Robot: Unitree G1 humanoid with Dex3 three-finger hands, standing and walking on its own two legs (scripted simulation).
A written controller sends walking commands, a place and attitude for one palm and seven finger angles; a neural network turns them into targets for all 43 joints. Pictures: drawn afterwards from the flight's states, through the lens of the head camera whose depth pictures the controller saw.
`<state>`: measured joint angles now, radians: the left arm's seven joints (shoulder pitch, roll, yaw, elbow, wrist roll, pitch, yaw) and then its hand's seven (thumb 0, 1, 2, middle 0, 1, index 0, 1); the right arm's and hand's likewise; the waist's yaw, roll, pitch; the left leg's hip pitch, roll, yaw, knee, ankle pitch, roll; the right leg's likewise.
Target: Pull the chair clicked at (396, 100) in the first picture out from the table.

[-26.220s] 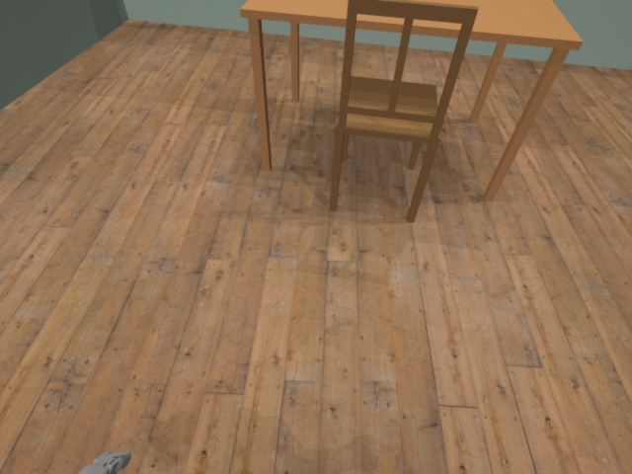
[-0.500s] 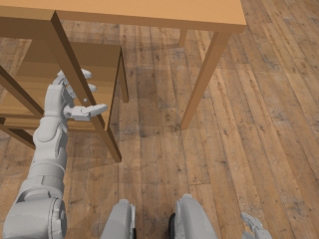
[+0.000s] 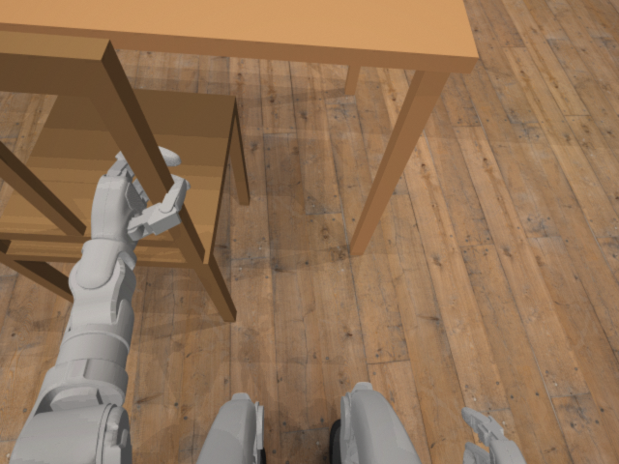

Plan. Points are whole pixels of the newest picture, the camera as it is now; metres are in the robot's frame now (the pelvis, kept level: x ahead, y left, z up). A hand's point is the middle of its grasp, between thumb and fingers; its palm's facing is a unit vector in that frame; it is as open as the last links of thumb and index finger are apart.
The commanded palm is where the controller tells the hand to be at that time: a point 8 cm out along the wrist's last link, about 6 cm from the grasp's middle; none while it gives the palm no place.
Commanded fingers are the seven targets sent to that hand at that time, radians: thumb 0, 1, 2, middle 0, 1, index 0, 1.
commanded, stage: hook a spindle and tug to test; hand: left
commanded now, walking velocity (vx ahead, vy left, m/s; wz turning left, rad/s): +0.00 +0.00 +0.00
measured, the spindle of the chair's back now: (17, 175) +0.46 +0.37 +0.03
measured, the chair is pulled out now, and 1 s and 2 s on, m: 0.00 0.06 0.17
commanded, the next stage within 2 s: step backward, pulling the chair out in 0.36 s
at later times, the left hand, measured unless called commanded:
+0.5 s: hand (161, 236) +0.38 +0.18 +0.03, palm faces -0.02 -1.00 -0.04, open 6.0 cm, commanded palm +0.36 +0.23 +0.03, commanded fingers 0.00 0.90 0.90 -0.50 -1.45 -0.50 -1.45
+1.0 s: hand (170, 246) +0.36 +0.17 +0.05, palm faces +0.10 -0.99 -0.08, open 5.6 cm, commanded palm +0.33 +0.22 +0.04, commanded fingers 0.00 0.90 0.90 -0.50 -1.45 -0.50 -1.45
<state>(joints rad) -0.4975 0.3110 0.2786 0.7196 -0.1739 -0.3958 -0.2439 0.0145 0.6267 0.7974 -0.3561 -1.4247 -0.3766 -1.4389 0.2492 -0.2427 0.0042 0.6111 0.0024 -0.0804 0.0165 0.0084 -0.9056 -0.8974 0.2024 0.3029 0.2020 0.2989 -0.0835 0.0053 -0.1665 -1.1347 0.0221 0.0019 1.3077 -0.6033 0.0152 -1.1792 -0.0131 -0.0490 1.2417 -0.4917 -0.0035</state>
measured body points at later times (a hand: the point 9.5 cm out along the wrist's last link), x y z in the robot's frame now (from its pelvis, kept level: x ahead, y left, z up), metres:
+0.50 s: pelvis +0.00 +0.00 +0.00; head +0.12 +0.02 +0.44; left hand +0.38 +0.24 +0.03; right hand +0.15 -0.25 -0.11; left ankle +0.00 +0.11 -0.62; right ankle +0.05 -0.12 -0.62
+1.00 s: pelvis +0.00 +0.01 +0.09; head +0.07 +0.02 +0.54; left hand +0.35 +0.22 +0.05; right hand +0.08 -0.26 -0.02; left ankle +0.00 +0.11 -0.62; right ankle +0.05 -0.12 -0.62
